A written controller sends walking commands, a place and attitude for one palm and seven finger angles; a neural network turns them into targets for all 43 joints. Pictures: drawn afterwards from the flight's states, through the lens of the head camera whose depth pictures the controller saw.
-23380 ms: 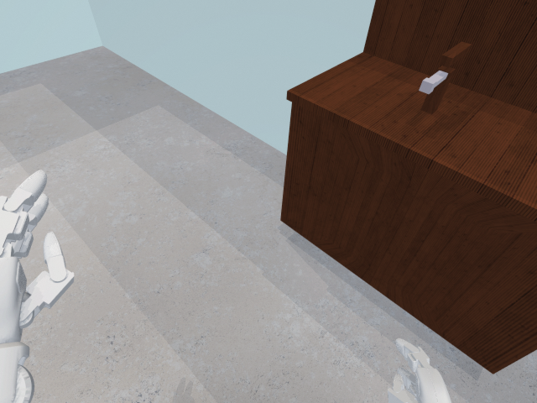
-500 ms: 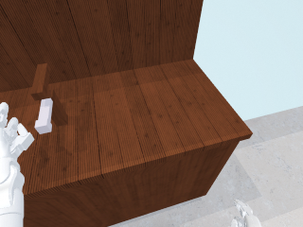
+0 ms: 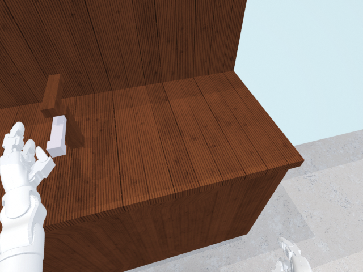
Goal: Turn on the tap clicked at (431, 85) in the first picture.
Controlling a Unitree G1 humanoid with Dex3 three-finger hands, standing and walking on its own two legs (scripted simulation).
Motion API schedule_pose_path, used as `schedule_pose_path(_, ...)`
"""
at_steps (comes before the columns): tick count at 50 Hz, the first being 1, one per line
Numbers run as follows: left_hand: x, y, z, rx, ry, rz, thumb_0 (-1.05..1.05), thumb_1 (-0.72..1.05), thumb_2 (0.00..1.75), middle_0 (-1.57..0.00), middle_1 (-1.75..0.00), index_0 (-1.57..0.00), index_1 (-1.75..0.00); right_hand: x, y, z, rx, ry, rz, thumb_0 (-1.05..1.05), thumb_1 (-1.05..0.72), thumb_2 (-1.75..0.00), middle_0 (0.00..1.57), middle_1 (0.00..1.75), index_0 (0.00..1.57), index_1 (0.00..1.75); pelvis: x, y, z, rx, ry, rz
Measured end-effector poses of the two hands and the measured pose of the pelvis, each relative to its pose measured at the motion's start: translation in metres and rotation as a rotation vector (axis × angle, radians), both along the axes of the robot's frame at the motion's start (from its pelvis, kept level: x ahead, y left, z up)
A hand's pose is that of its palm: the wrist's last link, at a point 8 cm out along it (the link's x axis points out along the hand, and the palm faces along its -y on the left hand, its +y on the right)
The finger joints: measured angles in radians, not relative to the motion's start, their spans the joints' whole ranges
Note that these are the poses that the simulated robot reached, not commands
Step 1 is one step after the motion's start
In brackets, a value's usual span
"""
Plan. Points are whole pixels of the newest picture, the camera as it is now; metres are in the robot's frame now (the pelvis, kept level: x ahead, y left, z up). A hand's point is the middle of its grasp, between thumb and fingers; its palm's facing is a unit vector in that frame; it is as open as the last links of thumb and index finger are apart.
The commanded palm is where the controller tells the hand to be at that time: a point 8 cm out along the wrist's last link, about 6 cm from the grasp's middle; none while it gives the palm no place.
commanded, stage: push the lever round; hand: left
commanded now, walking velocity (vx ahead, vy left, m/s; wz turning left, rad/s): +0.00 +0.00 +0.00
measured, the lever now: (56, 147) +0.34 +0.30 +0.11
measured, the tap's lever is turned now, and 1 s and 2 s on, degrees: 1 28 50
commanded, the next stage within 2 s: none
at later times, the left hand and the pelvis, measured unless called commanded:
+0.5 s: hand (64, 158) +0.32 +0.28 +0.10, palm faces +0.61 -0.79 -0.05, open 7.7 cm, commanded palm +0.28 +0.30 +0.10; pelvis +0.00 +0.00 +0.00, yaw +1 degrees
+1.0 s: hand (83, 151) +0.34 +0.24 +0.10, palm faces +0.68 -0.73 -0.06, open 7.6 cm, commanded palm +0.29 +0.26 +0.10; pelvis +0.00 -0.01 +0.00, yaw +1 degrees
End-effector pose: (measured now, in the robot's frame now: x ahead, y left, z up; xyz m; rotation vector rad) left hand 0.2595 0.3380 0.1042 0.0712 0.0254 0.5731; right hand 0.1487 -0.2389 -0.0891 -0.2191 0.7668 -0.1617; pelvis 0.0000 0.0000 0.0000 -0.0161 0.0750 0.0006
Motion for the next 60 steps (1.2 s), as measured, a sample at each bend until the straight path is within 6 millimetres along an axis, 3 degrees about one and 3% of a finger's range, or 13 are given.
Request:
schedule_pose_path(37, 0.011, -0.046, -0.004, -0.012, -0.026, 0.133, 0.01, 0.92, 0.91, -0.15, -0.15, -0.15, -0.15, 0.007, 0.001, -0.003, -0.001, 0.029, 0.042, 0.01, -0.91, -0.90, 0.20, 0.30, 0.20, 0.30, -0.004, -0.005, -0.001, 0.002, -0.010, 0.017)
schedule_pose_path(60, 0.032, -0.081, -0.002, -0.023, 0.000, 0.226, 0.01, 0.94, 0.91, -0.15, -0.15, -0.16, -0.15, 0.010, -0.001, -0.005, 0.008, 0.071, 0.029, 0.01, -0.91, -0.90, 0.20, 0.30, 0.20, 0.30, 0.000, -0.008, 0.001, 0.007, -0.011, 0.010)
